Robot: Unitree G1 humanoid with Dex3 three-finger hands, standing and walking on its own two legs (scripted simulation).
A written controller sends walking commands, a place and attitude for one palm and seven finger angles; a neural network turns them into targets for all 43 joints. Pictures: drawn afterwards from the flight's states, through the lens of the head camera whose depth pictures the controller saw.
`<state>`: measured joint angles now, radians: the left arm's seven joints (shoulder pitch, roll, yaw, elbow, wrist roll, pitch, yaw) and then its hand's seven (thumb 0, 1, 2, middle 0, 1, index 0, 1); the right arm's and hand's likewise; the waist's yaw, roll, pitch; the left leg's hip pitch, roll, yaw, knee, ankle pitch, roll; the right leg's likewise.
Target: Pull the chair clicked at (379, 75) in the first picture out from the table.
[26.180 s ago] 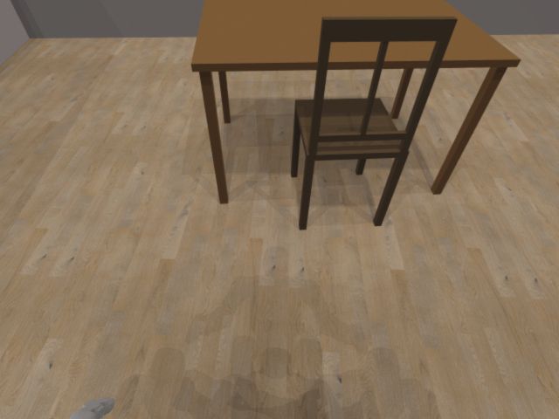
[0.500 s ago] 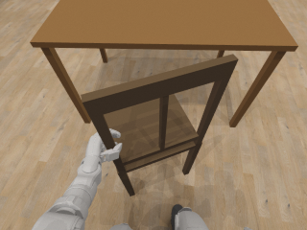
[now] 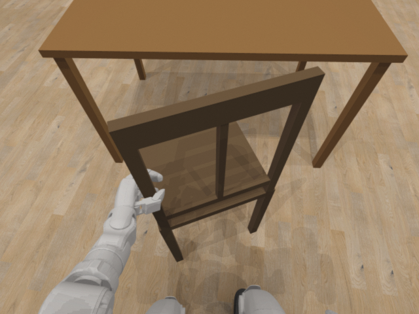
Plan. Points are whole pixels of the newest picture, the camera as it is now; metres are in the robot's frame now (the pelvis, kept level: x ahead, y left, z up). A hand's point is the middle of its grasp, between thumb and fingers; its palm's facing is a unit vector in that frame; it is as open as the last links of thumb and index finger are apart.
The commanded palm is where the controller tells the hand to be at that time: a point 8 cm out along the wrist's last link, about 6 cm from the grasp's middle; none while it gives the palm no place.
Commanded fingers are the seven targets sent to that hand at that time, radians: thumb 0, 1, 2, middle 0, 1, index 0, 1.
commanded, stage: step backward, pulling the chair out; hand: left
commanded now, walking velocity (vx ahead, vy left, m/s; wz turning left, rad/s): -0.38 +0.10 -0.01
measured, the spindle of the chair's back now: (220, 165) +0.44 -0.01 -0.05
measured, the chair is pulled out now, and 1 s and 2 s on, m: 0.27 0.28 0.29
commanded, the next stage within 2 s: none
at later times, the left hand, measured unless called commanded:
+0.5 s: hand (153, 201) +0.35 +0.14 -0.06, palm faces +0.03 -0.98 -0.20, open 6.0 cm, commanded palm +0.35 +0.19 -0.05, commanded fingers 0.00 0.90 0.90 -0.50 -1.45 -0.50 -1.45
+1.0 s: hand (151, 204) +0.34 +0.14 -0.05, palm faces +0.01 -0.98 -0.19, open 5.9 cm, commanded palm +0.34 +0.19 -0.05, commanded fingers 0.00 0.90 0.90 -0.50 -1.45 -0.50 -1.45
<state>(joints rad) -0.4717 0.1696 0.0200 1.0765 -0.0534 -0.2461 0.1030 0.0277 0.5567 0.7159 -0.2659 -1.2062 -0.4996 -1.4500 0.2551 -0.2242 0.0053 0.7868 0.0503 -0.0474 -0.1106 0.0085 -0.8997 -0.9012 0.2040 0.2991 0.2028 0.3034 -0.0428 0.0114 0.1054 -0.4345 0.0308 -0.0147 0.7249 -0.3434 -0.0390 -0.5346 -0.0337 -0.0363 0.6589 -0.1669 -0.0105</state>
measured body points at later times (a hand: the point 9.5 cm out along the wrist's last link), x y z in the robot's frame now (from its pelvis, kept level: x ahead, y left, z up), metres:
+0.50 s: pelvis -0.01 +0.00 +0.00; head +0.06 -0.01 +0.45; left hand +0.34 +0.19 -0.04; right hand +0.06 -0.26 -0.13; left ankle +0.00 +0.15 -0.71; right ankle +0.11 -0.12 -0.71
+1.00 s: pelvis -0.03 +0.01 +0.01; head +0.05 +0.01 +0.45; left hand +0.33 +0.19 -0.04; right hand +0.05 -0.27 -0.12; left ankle +0.01 +0.15 -0.71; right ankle +0.09 -0.12 -0.71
